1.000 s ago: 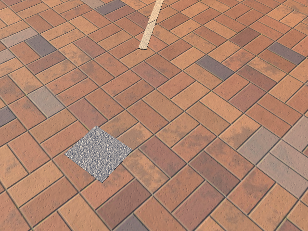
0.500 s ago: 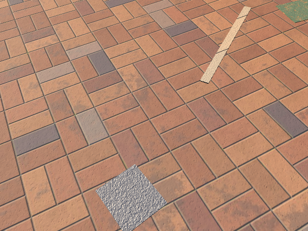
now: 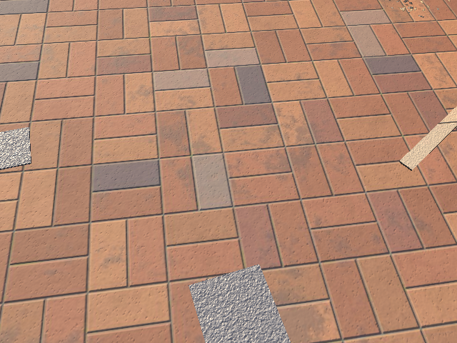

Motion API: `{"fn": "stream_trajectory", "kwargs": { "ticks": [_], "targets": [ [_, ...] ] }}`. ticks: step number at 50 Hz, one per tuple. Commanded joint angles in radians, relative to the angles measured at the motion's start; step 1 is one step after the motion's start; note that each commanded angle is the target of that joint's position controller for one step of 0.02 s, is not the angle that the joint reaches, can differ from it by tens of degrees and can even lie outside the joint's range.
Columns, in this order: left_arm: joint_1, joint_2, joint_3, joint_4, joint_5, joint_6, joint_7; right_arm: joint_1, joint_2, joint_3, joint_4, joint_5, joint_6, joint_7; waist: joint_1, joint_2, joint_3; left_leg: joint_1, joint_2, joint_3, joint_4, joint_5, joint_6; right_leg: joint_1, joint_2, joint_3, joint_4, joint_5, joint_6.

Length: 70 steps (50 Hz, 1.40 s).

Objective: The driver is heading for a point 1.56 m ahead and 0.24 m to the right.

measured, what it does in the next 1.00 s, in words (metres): steps on the spot: right foot, then left foot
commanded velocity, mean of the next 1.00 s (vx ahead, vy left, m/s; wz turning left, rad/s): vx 0.01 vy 0.00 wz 0.13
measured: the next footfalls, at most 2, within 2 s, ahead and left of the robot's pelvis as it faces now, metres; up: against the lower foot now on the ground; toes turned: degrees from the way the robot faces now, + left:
right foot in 0.30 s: +0.06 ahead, -0.13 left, +0.00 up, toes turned +5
left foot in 0.52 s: +0.05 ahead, +0.08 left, +0.00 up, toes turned +0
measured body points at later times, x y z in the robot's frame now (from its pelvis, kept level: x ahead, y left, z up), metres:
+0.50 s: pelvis +0.03 -0.04 +0.01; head +0.04 -0.06 +0.46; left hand +0.11 +0.21 -0.11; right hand +0.15 -0.29 -0.13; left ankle +0.01 +0.07 -0.72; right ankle +0.02 -0.14 -0.73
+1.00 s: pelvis +0.02 -0.04 +0.01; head +0.02 -0.04 +0.46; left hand +0.04 +0.22 -0.13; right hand +0.08 -0.29 -0.14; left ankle +0.01 +0.08 -0.73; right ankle +0.02 -0.14 -0.73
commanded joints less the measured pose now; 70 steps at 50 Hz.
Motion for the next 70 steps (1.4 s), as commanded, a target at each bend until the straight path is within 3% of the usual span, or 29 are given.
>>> {"fn": "stream_trajectory", "kwargs": {
  "ticks": [1, 7, 11, 14, 15, 16, 17, 18, 19, 21, 24, 25, 27, 28, 29, 33, 51, 53, 55, 56, 58, 59, 61, 64, 65, 66, 67, 68, 70],
  "targets": [
    [0.117, 0.083, 0.026, -0.024, -0.004, 0.012, 0.001, 0.020, -0.146, -0.042, -0.055, -0.006, -0.017, 0.000, 0.022, 0.075, -0.198, 0.136, 0.250, -0.276, -0.171, 0.238, 0.138, 0.027, 0.008, 0.014, -0.043, 0.043, 0.000],
    [0.036, 0.077, 0.023, -0.042, -0.010, 0.018, 0.003, 0.047, -0.128, -0.035, -0.035, -0.019, -0.005, 0.000, -0.021, 0.139, -0.156, 0.115, 0.242, -0.333, -0.233, -0.143, 0.121, 0.065, 0.022, 0.016, -0.234, 0.054, -0.013],
    [0.052, 0.073, 0.019, -0.036, -0.022, 0.006, 0.009, 0.043, -0.123, -0.030, -0.018, -0.025, 0.002, 0.002, -0.026, 0.146, -0.138, 0.099, 0.251, -0.364, -0.208, -0.130, 0.111, 0.174, 0.059, -0.007, -0.393, 0.010, -0.045],
    [0.141, 0.050, 0.010, -0.007, -0.021, -0.013, 0.019, 0.036, -0.109, -0.020, 0.002, -0.006, 0.007, -0.010, 0.022, 0.112, -0.124, 0.041, 0.223, -0.366, -0.148, -0.104, 0.049, 0.361, 0.072, -0.021, -0.728, 0.152, -0.087],
    [0.125, 0.084, 0.012, -0.015, -0.007, -0.025, 0.024, 0.059, -0.072, -0.008, 0.004, -0.001, 0.002, -0.015, 0.004, 0.029, -0.115, -0.005, 0.176, -0.330, -0.093, -0.170, -0.007, 0.402, -0.028, 0.094, -0.830, 0.148, -0.108],
    [0.081, 0.148, 0.016, -0.044, 0.007, -0.034, 0.025, 0.098, -0.016, 0.008, 0.001, 0.011, -0.004, -0.015, -0.028, -0.132, -0.139, -0.058, 0.061, -0.192, 0.051, -0.267, -0.059, 0.419, -0.235, 0.342, -0.927, 0.114, -0.171],
    [0.027, 0.147, 0.016, -0.038, 0.002, -0.037, 0.016, 0.031, -0.075, -0.009, -0.001, -0.003, -0.005, -0.017, -0.012, -0.160, -0.056, 0.001, -0.002, -0.082, 0.130, -0.338, -0.072, 0.216, -0.310, 0.392, -0.938, 0.234, -0.248],
    [-0.007, 0.100, 0.003, -0.038, -0.003, -0.045, 0.012, 0.030, -0.081, -0.012, 0.009, -0.012, -0.004, -0.012, -0.031, -0.117, -0.046, 0.069, 0.035, -0.086, 0.196, -0.310, -0.080, 0.189, -0.268, 0.330, -0.926, 0.293, -0.251],
    [-0.027, 0.081, -0.004, -0.032, -0.010, -0.052, 0.011, 0.042, -0.069, -0.011, 0.026, -0.008, -0.003, -0.007, -0.041, -0.110, -0.052, 0.090, 0.036, -0.077, 0.203, -0.272, -0.084, 0.200, -0.214, 0.262, -0.904, 0.338, -0.226],
    [-0.022, 0.090, -0.005, -0.018, -0.015, -0.055, 0.015, 0.058, -0.058, -0.006, 0.049, -0.010, 0.000, -0.002, -0.038, -0.141, -0.072, 0.094, 0.046, -0.050, 0.173, -0.243, -0.093, 0.293, -0.146, 0.174, -0.839, 0.518, -0.193],
    [0.043, 0.103, 0.000, 0.018, -0.021, -0.052, 0.013, 0.045, -0.026, 0.011, 0.074, 0.001, -0.004, -0.014, -0.010, -0.112, -0.119, 0.134, 0.057, -0.013, -0.009, -0.183, -0.107, 0.426, -0.127, 0.140, -0.736, 0.768, -0.185],
    [0.049, 0.109, 0.003, 0.026, -0.023, -0.050, 0.014, 0.044, -0.026, 0.015, 0.084, 0.002, -0.007, -0.020, -0.011, -0.101, -0.131, 0.188, 0.071, -0.022, -0.094, -0.068, -0.106, 0.426, -0.118, 0.136, -0.718, 0.769, -0.164],
    [0.063, 0.097, 0.002, 0.028, -0.021, -0.052, 0.009, 0.034, -0.079, 0.009, 0.097, -0.008, -0.015, -0.030, 0.010, -0.059, -0.156, 0.301, 0.153, -0.110, -0.113, 0.137, -0.102, 0.370, -0.091, 0.141, -0.720, 0.601, -0.114],
    [0.103, 0.086, 0.003, 0.036, -0.029, -0.054, 0.003, 0.024, -0.108, 0.001, 0.121, 0.001, -0.014, -0.031, 0.048, 0.017, -0.137, 0.298, 0.164, -0.117, -0.053, 0.197, -0.083, 0.345, -0.045, 0.112, -0.765, 0.510, -0.098],
    [0.071, 0.087, 0.001, 0.055, -0.027, -0.050, 0.005, 0.033, -0.072, 0.007, 0.135, 0.009, -0.014, -0.027, 0.009, 0.016, -0.122, 0.261, 0.159, -0.119, -0.071, 0.142, -0.079, 0.363, -0.033, 0.094, -0.770, 0.426, -0.093],
    [0.036, 0.083, 0.004, 0.083, -0.019, -0.039, 0.005, 0.030, -0.069, 0.015, 0.193, 0.000, -0.017, -0.036, 0.006, 0.054, -0.074, 0.225, 0.159, -0.131, -0.120, 0.093, -0.077, 0.369, -0.037, 0.093, -0.772, 0.376, -0.097],
    [0.075, 0.059, -0.013, 0.270, -0.020, -0.038, 0.010, 0.045, -0.046, 0.038, 0.377, 0.001, -0.024, -0.043, 0.007, 0.021, -0.040, 0.209, 0.169, -0.133, -0.173, -0.009, -0.063, 0.356, -0.032, 0.096, -0.818, 0.257, -0.089],
    [0.095, 0.077, -0.006, 0.284, -0.017, -0.033, 0.009, 0.064, -0.051, 0.036, 0.386, -0.001, -0.020, -0.043, 0.008, 0.012, -0.053, 0.186, 0.135, -0.116, -0.153, -0.235, -0.047, 0.347, -0.008, 0.093, -0.814, 0.020, -0.102],
    [0.107, 0.094, 0.004, 0.280, -0.013, -0.023, 0.004, 0.061, -0.062, 0.028, 0.373, -0.011, -0.013, -0.038, 0.015, -0.008, 0.010, 0.079, 0.103, -0.109, -0.102, -0.512, -0.015, 0.284, -0.011, 0.137, -0.816, -0.265, -0.143],
    [0.128, 0.089, 0.005, 0.283, -0.013, -0.021, 0.002, 0.048, -0.049, 0.030, 0.362, -0.014, -0.015, -0.034, 0.025, -0.017, 0.046, 0.021, 0.098, -0.109, -0.071, -0.547, -0.008, 0.277, -0.034, 0.183, -0.832, -0.330, -0.165],
    [0.194, 0.095, 0.013, 0.302, -0.013, -0.027, 0.004, 0.019, 0.001, 0.040, 0.338, -0.018, -0.031, -0.024, 0.045, -0.074, 0.050, -0.053, 0.074, -0.042, 0.045, -0.414, -0.021, 0.344, -0.127, 0.324, -0.907, -0.359, -0.217],
    [0.206, 0.116, 0.023, 0.312, -0.010, -0.032, 0.005, 0.017, 0.019, 0.045, 0.330, -0.022, -0.041, -0.018, 0.041, -0.120, 0.034, -0.043, 0.065, 0.027, 0.129, -0.293, -0.032, 0.360, -0.195, 0.400, -0.962, -0.355, -0.249],
    [0.172, 0.123, 0.031, 0.303, -0.011, -0.042, 0.000, 0.021, -0.003, 0.040, 0.317, -0.022, -0.060, -0.008, 0.016, -0.098, 0.024, 0.024, 0.098, 0.045, 0.164, -0.282, -0.033, 0.290, -0.223, 0.404, -0.993, -0.309, -0.260],
    [0.039, 0.099, 0.034, 0.260, -0.021, -0.050, -0.009, 0.225, 0.020, 0.037, 0.384, -0.009, -0.080, -0.007, -0.094, -0.059, 0.050, 0.374, 0.061, 0.057, -0.077, -0.267, 0.001, 0.028, -0.087, 0.210, -0.838, -0.261, -0.195],
    [-0.007, 0.053, 0.022, 0.230, -0.019, -0.060, -0.013, 0.329, -0.035, 0.023, 0.408, -0.017, -0.089, -0.020, -0.133, 0.088, 0.048, 0.498, 0.198, -0.159, -0.218, -0.401, 0.027, -0.110, -0.003, 0.102, -0.616, -0.178, -0.156],
    [-0.031, -0.016, 0.005, 0.191, -0.020, -0.073, -0.022, 0.438, -0.137, -0.003, 0.429, -0.012, -0.093, -0.023, -0.154, 0.305, 0.019, 0.572, 0.419, -0.547, -0.397, -0.667, 0.104, -0.266, 0.113, -0.068, -0.328, -0.093, -0.117],
    [-0.061, 0.059, 0.020, 0.177, 0.011, -0.079, -0.025, 0.413, -0.135, -0.008, 0.436, -0.018, -0.087, -0.023, -0.123, 0.196, 0.085, 0.478, 0.476, -0.608, -0.397, -0.665, 0.152, -0.308, 0.057, -0.015, -0.185, -0.071, -0.128],
    [-0.048, 0.058, 0.022, 0.184, 0.008, -0.088, -0.036, 0.330, -0.091, 0.002, 0.403, -0.018, -0.093, -0.021, -0.072, 0.113, 0.101, 0.436, 0.439, -0.531, -0.382, -0.585, 0.144, -0.300, 0.020, 0.014, -0.128, 0.012, -0.132],
    [-0.009, 0.039, 0.021, 0.207, 0.002, -0.103, -0.053, 0.257, -0.052, 0.012, 0.373, -0.011, -0.112, -0.020, -0.021, 0.089, 0.064, 0.431, 0.361, -0.367, -0.392, -0.355, 0.103, -0.253, -0.015, 0.007, -0.116, 0.129, -0.115]
  ]
}}
Over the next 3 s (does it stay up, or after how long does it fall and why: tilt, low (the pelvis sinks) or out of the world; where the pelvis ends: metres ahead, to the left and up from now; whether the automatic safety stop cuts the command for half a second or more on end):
stays up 0.54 0.08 0.01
